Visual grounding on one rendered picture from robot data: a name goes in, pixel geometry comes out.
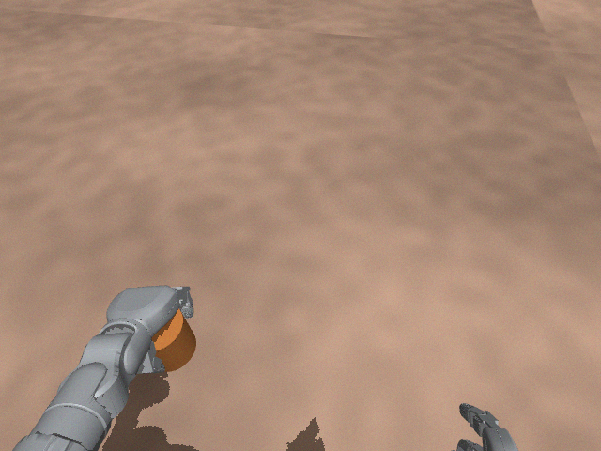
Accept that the left robot arm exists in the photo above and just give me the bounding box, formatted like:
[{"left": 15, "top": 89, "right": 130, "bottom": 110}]
[{"left": 12, "top": 319, "right": 151, "bottom": 451}]

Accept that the right robot hand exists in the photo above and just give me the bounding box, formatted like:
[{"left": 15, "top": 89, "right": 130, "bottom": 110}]
[{"left": 452, "top": 403, "right": 518, "bottom": 451}]

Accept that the can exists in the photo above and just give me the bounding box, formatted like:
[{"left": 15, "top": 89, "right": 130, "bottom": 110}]
[{"left": 152, "top": 309, "right": 196, "bottom": 372}]

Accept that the left robot hand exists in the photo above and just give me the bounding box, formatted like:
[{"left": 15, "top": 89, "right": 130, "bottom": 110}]
[{"left": 106, "top": 286, "right": 193, "bottom": 374}]

